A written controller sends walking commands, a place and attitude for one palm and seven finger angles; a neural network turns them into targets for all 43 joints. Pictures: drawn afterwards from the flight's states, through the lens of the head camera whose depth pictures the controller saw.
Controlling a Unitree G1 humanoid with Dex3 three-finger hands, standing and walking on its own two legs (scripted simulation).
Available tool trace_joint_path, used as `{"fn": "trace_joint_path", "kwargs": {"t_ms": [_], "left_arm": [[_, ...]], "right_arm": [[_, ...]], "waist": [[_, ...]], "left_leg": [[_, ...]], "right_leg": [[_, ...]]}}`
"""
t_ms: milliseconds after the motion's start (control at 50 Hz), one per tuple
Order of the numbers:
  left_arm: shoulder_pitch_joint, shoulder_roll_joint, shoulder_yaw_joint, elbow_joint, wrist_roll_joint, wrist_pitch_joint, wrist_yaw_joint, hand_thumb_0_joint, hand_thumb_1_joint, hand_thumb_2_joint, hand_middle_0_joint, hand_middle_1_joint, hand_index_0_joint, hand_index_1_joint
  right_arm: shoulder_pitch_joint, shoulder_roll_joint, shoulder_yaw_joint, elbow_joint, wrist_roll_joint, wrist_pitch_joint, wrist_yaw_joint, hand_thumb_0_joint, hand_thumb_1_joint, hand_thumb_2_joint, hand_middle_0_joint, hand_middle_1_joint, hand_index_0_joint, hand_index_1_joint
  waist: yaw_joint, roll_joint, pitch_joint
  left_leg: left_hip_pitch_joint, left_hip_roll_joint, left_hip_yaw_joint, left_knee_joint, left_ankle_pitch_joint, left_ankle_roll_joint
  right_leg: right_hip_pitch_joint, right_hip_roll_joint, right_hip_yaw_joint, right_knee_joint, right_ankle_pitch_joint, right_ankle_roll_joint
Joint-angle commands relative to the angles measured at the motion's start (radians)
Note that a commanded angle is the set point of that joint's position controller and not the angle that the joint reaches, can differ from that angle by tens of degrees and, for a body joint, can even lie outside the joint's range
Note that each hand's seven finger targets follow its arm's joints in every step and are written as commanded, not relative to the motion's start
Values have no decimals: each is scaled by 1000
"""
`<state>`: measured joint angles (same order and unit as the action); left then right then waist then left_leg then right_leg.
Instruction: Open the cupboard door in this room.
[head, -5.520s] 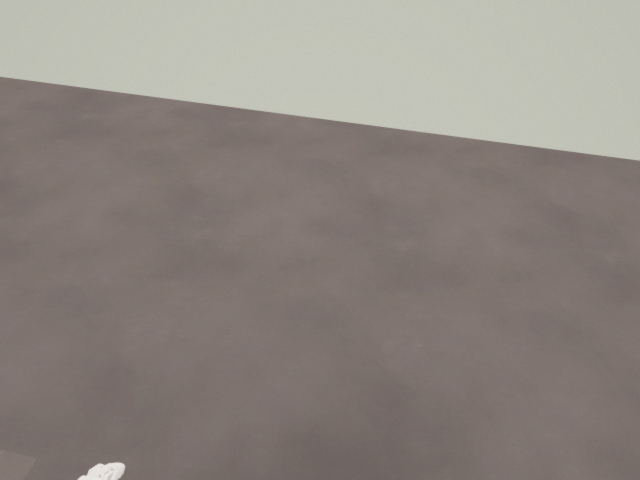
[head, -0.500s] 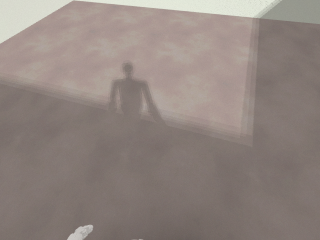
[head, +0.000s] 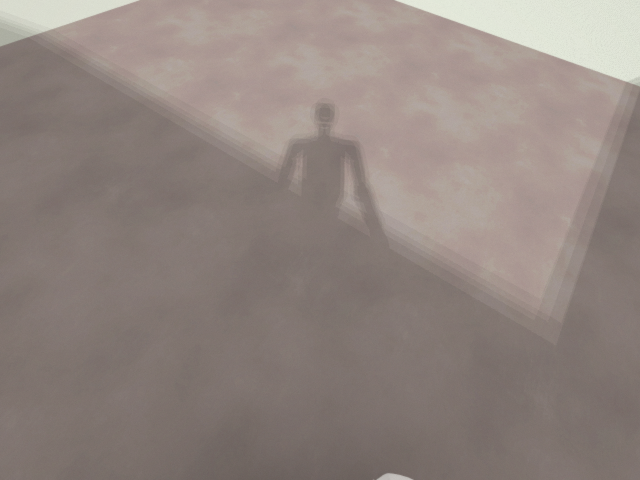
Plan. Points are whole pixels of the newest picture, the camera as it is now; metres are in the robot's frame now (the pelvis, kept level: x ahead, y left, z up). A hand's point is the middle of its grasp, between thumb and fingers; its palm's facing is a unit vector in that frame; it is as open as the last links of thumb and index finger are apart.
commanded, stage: turn or walk to find it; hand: left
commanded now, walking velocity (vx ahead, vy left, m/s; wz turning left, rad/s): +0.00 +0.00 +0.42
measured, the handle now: out of the picture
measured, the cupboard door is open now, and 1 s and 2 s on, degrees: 0 0 0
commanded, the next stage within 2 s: none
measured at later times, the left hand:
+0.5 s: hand out of the picture +0.02 +0.16 -0.14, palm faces +0.24 -0.93 -0.27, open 7.4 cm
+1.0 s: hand out of the picture -0.07 +0.21 -0.16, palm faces +0.45 -0.85 -0.26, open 7.4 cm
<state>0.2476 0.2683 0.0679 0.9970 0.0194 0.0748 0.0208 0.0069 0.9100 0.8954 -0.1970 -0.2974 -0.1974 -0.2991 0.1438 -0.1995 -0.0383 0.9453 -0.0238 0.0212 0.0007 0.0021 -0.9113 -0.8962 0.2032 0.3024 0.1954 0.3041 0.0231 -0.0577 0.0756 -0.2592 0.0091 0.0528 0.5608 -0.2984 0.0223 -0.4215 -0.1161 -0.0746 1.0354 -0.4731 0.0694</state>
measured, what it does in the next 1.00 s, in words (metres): steps on the spot, turning left: right foot, then left foot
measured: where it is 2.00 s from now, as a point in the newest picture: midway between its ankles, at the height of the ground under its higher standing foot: outside the picture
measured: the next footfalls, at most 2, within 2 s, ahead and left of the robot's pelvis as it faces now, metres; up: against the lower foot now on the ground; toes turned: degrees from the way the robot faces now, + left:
right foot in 0.30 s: +0.04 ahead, -0.14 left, +0.00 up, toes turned +4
left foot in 0.72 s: -0.03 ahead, +0.12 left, +0.00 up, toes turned +25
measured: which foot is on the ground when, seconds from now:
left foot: down 0.00-0.30, up 0.32-0.70, down 0.72-1.00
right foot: up 0.00-0.28, down 0.30-0.72, up 0.74-1.00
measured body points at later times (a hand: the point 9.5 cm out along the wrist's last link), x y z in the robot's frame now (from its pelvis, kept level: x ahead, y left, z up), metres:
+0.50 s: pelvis -0.01 -0.04 +0.01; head +0.01 -0.07 +0.46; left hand +0.01 +0.21 -0.12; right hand +0.08 -0.29 -0.16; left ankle -0.06 +0.10 -0.65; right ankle +0.00 -0.14 -0.73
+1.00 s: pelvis -0.04 -0.02 +0.01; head -0.02 +0.00 +0.45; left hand -0.10 +0.25 -0.14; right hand +0.14 -0.20 -0.14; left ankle -0.07 +0.10 -0.73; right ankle +0.01 -0.14 -0.69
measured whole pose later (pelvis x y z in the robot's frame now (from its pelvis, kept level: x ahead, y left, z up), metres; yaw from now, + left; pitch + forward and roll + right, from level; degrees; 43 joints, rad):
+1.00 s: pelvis -0.04 -0.02 +0.01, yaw +25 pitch +0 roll +0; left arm 0.20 0.24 0.06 0.95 0.01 0.06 0.02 0.01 0.91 0.90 -0.20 -0.30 -0.20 -0.30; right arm 0.16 -0.20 -0.04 0.95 -0.03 0.03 0.00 0.00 -0.91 -0.90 0.21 0.30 0.20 0.30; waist 0.00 -0.01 0.06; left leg -0.26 -0.01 -0.01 0.49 -0.22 0.01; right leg -0.39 -0.07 -0.05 0.88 -0.45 0.08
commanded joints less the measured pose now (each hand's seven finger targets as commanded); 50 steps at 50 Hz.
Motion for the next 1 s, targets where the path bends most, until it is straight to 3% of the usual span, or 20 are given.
{"fn": "trace_joint_path", "kwargs": {"t_ms": [0,120,200,240,260,280,300,340,380,560,640,660,680,700,720,740,780,820,920,980], "left_arm": [[-27,48,10,-95,-4,-42,-9,0,900,900,-200,-300,-200,-300],[-73,29,4,-135,-8,-43,-5,0,900,900,-200,-300,-200,-300],[-27,30,3,-138,-13,-55,-1,0,900,900,-200,-300,-200,-300],[41,49,9,-121,-11,-68,4,0,900,900,-200,-300,-200,-300],[62,109,20,-122,0,-79,10,0,900,900,-200,-300,-200,-300],[63,190,37,-128,12,-84,15,0,900,900,-200,-300,-200,-300],[56,188,38,-141,2,-83,16,0,900,900,-200,-300,-200,-300],[-48,128,23,-159,0,-82,15,0,900,900,-200,-300,-200,-300],[-100,85,10,-171,3,-85,14,0,900,900,-200,-300,-200,-300],[40,136,27,-97,13,-81,14,0,900,900,-200,-300,-200,-300],[22,150,34,-87,8,-70,10,0,900,900,-200,-300,-200,-300],[11,138,33,-84,0,-65,8,0,900,900,-200,-300,-200,-300],[34,97,30,-102,-8,-56,5,0,900,900,-200,-300,-200,-300],[17,32,10,-139,-10,-52,-1,0,900,900,-200,-300,-200,-300],[-55,43,2,-153,0,-42,5,0,900,900,-200,-300,-200,-300],[-91,34,7,-148,-2,-38,7,0,900,900,-200,-300,-200,-300],[-74,49,13,-118,-4,-40,-5,0,900,900,-200,-300,-200,-300],[-36,41,11,-100,-5,-40,-10,0,900,900,-200,-300,-200,-300],[-61,27,4,-123,-8,-41,-7,0,900,900,-200,-300,-200,-300],[-35,20,2,-128,-10,-48,-3,0,900,900,-200,-300,-200,-300]], "right_arm": [[49,-196,-48,-44,6,-19,-21,0,-900,-900,200,300,200,300],[71,-207,-61,-48,0,-7,-16,0,-900,-900,200,300,200,300],[46,-206,-66,-60,-3,1,-10,0,-900,-900,200,300,200,300],[32,-188,-67,-71,7,2,-6,0,-900,-900,200,300,200,300],[41,-141,-63,-76,16,2,0,0,-900,-900,200,300,200,300],[42,-80,-49,-106,15,1,4,0,-900,-900,200,300,200,300],[18,-134,-65,-105,3,16,0,0,-900,-900,200,300,200,300],[29,-133,-71,-67,2,31,10,0,-900,-900,200,300,200,300],[81,-111,-66,-36,0,36,19,0,-900,-900,200,300,200,300],[-17,-78,-37,-49,13,23,16,0,-900,-900,200,300,200,300],[53,-84,-33,-31,14,9,9,0,-900,-900,200,300,200,300],[89,-104,-36,-23,13,2,11,0,-900,-900,200,300,200,300],[117,-177,-52,-24,7,-10,10,0,-900,-900,200,300,200,300],[156,-268,-71,-25,3,-10,5,0,-900,-900,200,300,200,300],[197,-273,-74,-3,3,-7,-5,0,-900,-900,200,300,200,300],[178,-255,-69,2,1,-10,-15,0,-900,-900,200,300,200,300],[65,-198,-48,-29,1,-10,-20,0,-900,-900,200,300,200,300],[32,-195,-46,-45,2,-14,-19,0,-900,-900,200,300,200,300],[64,-206,-56,-42,0,-7,-14,0,-900,-900,200,300,200,300],[45,-208,-62,-54,-3,1,-10,0,-900,-900,200,300,200,300]], "waist": [[-36,205,-108],[-58,207,-105],[-34,224,-117],[4,172,-138],[14,24,-145],[19,-235,-116],[35,-220,-111],[-19,-95,-25],[-52,-70,-14],[27,-129,-60],[-8,-138,-108],[-32,-80,-124],[-45,112,-153],[-64,374,-134],[-99,301,-137],[-90,327,-123],[-45,254,-67],[-31,218,-78],[-55,201,-91],[-45,223,-97]], "left_leg": [[157,230,-229,-219,532,133],[140,228,-309,-211,465,153],[74,191,-346,-169,472,132],[-39,141,-325,-92,352,78],[-178,62,-254,29,169,19],[-334,-79,-96,247,-203,-47],[-303,-40,-142,431,-280,-45],[-303,-10,-145,624,-167,-47],[-279,8,-108,654,-78,-66],[-180,25,0,270,-173,-86],[-27,5,51,14,-35,-68],[75,21,37,-119,84,-57],[214,155,-135,-201,253,-4],[269,378,-397,-227,574,116],[204,402,-398,-235,552,172],[172,354,-376,-232,515,164],[83,277,-279,-240,403,141],[78,237,-238,-241,390,131],[108,233,-287,-232,370,148],[63,222,-325,-213,364,144]], "right_leg": [[-92,5,44,27,49,13],[-24,45,39,-169,18,11],[112,83,21,-381,83,-3],[292,66,24,-605,260,-9],[415,-68,158,-710,272,-46],[435,-313,393,-759,363,-159],[297,-369,405,-784,349,-226],[189,-268,279,-781,293,-211],[177,-198,131,-748,361,-177],[324,-244,49,-652,653,-214],[303,-224,-9,-546,657,-159],[247,-207,-47,-471,583,-116],[84,-131,-94,-313,369,-55],[-128,-19,-106,-125,-132,7],[-114,-10,-13,5,-169,-2],[-138,-8,31,62,-123,-5],[-108,-13,50,81,-3,-3],[-72,3,36,32,35,3],[-27,38,29,-141,15,5],[61,62,20,-280,29,-3]]}}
